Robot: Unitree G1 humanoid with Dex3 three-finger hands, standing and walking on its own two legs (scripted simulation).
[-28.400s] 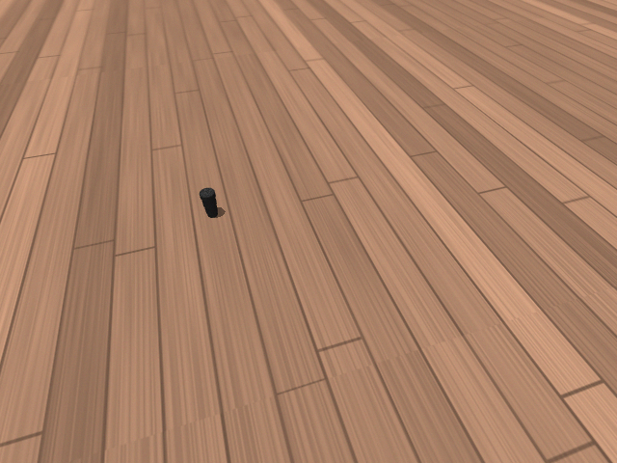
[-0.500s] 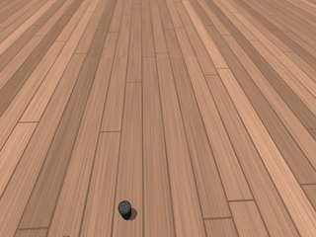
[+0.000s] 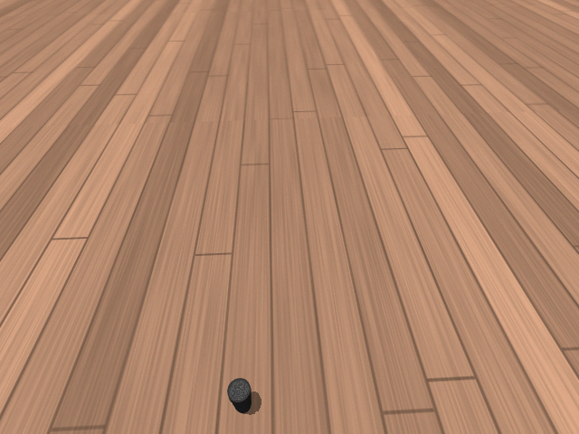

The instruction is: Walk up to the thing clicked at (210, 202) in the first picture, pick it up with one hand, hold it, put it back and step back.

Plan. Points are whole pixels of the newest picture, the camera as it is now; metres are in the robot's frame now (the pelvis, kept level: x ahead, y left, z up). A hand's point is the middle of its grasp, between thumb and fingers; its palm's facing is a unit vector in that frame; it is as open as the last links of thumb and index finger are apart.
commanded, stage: stand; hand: left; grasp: from the side
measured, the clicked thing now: (241, 397) +0.43 +0.18 -0.71
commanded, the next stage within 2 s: step back in 1.38 s
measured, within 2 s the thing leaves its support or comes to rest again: neither
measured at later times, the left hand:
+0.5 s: hand out of the picture +0.06 +0.24 -0.16, palm faces -0.02 -0.94 -0.34, open 7.4 cm
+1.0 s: hand out of the picture +0.08 +0.23 -0.15, palm faces -0.02 -0.94 -0.34, open 7.4 cm
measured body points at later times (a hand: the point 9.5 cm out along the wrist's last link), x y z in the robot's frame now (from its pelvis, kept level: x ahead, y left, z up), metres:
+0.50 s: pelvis +0.01 -0.01 +0.00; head +0.01 -0.02 +0.45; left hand +0.07 +0.28 -0.13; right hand +0.06 -0.31 -0.14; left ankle +0.02 +0.12 -0.74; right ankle +0.00 -0.14 -0.74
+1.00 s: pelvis +0.01 -0.02 +0.00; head +0.02 -0.02 +0.45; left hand +0.08 +0.28 -0.13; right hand +0.08 -0.32 -0.14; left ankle +0.02 +0.12 -0.74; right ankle +0.00 -0.14 -0.74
